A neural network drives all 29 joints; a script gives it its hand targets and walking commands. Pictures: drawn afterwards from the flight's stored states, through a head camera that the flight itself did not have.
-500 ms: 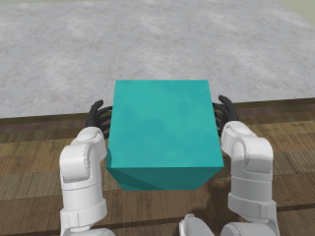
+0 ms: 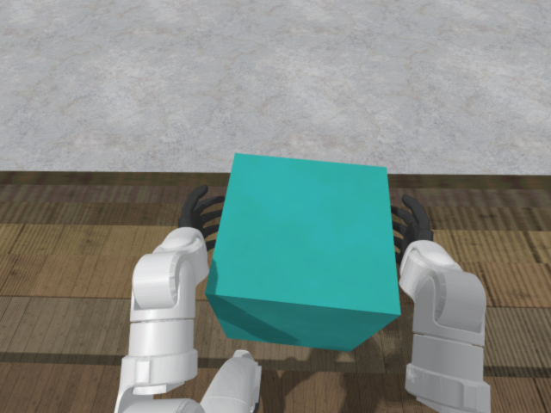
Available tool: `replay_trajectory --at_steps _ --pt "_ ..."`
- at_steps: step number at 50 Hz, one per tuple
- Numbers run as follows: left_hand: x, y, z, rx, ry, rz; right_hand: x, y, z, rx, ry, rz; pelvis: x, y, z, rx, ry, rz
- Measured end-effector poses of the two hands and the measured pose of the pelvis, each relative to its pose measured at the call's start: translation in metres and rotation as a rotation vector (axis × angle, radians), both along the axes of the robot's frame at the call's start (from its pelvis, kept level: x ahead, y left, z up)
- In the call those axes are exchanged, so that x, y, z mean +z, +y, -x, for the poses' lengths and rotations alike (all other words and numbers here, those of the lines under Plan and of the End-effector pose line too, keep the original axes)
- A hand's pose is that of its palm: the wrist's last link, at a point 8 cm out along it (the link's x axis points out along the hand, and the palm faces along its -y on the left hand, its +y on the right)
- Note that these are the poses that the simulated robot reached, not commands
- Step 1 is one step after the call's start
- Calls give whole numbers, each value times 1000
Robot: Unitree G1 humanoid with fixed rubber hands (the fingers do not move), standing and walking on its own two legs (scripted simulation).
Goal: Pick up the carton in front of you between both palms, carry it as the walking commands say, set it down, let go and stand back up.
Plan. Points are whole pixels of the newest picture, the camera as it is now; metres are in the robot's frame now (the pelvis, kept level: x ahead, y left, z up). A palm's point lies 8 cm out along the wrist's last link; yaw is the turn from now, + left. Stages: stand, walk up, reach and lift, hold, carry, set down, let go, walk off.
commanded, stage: carry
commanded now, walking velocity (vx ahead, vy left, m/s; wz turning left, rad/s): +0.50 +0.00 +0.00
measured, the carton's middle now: (297, 262) +0.34 +0.02 +0.00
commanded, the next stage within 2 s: none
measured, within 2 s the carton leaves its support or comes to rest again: neither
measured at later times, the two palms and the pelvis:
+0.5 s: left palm (273, 155) +0.70 +0.09 -0.15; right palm (394, 154) +0.71 -0.21 -0.13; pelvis +0.39 -0.06 -0.24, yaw +0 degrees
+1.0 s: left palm (294, 118) +1.06 +0.06 -0.32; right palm (379, 124) +1.05 -0.24 -0.32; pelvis +0.75 -0.08 -0.43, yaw -1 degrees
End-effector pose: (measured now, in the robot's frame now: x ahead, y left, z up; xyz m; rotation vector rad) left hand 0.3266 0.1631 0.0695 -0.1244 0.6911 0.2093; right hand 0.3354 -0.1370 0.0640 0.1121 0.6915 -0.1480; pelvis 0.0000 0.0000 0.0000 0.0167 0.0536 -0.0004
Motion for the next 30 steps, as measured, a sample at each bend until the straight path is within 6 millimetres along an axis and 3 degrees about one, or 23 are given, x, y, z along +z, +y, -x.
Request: replay_trajectory --at_steps 5,9,14,19,23,27,30 --pt "-30 -17 -89 -78 -92 -38 -33 -17 -71 -61 -92 -8 -52 6 -93 -20 -36 20" --pt "-60 -52 -168 -207 -144 -76 -67 -50 -119 -151 -136 18 -99 11 -156 -14 -30 10" --pt "-120 -68 -224 -213 -22 -76 -123 -67 -176 -153 -13 5 -127 6 -220 -27 -26 -18" --pt "-164 -63 -281 -128 -17 -49 -155 -63 -262 -76 -11 18 -162 -18 -291 -9 -25 -3" --pt "-199 -67 -342 -74 -91 -34 -179 -67 -339 -21 -88 41 -209 -44 -357 -4 -36 -22" --pt "-235 -69 -400 -5 -133 -63 -223 -69 -415 56 -140 42 -265 -68 -425 -13 -52 -16" --pt "-268 -71 -432 13 -69 -69 -262 -70 -450 80 -80 32 -286 -80 -462 -18 -51 17"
